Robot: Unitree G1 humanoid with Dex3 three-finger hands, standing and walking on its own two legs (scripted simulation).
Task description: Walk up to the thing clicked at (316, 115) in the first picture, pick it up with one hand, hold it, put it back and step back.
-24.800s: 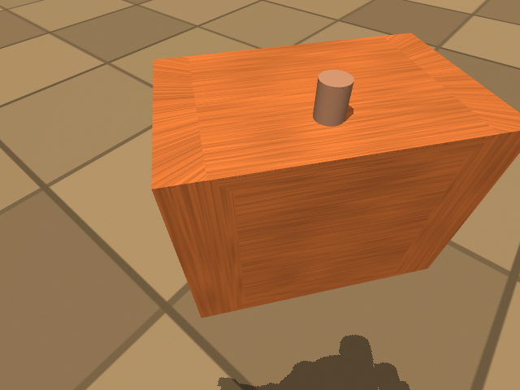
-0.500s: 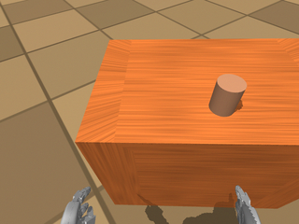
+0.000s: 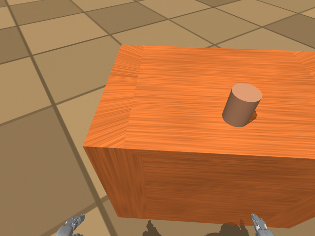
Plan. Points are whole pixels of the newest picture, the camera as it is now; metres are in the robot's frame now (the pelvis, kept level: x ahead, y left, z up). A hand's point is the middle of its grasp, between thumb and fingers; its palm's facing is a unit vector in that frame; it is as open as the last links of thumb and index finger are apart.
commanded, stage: home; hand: right
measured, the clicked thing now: (240, 105) +0.51 -0.24 +0.04
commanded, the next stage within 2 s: stand in 1.62 s
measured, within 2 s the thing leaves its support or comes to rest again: neither
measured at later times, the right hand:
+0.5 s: hand out of the picture +0.04 -0.27 -0.14, palm faces -0.07 +0.93 -0.35, open 17.5 cm
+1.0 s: hand out of the picture +0.04 -0.27 -0.14, palm faces -0.06 +0.93 -0.35, open 17.4 cm
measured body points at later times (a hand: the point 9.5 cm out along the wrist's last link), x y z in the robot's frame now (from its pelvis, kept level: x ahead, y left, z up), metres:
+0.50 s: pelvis -0.02 -0.02 +0.01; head -0.02 -0.02 +0.46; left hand +0.05 +0.28 -0.12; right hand +0.04 -0.32 -0.11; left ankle -0.03 +0.13 -0.73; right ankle +0.02 -0.14 -0.73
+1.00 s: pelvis -0.02 -0.01 +0.02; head -0.02 -0.01 +0.47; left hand +0.04 +0.29 -0.12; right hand +0.04 -0.32 -0.11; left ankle -0.03 +0.13 -0.73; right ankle +0.02 -0.14 -0.73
